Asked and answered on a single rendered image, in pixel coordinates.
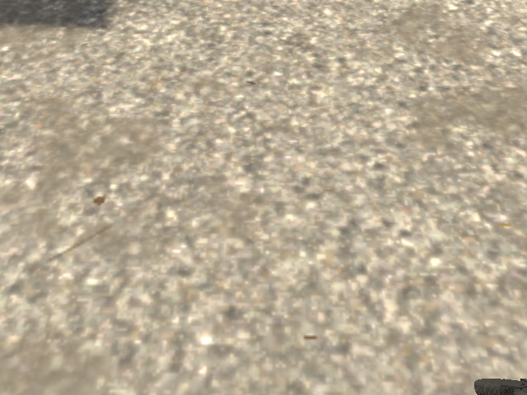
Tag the right robot hand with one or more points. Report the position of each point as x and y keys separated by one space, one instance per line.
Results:
x=500 y=387

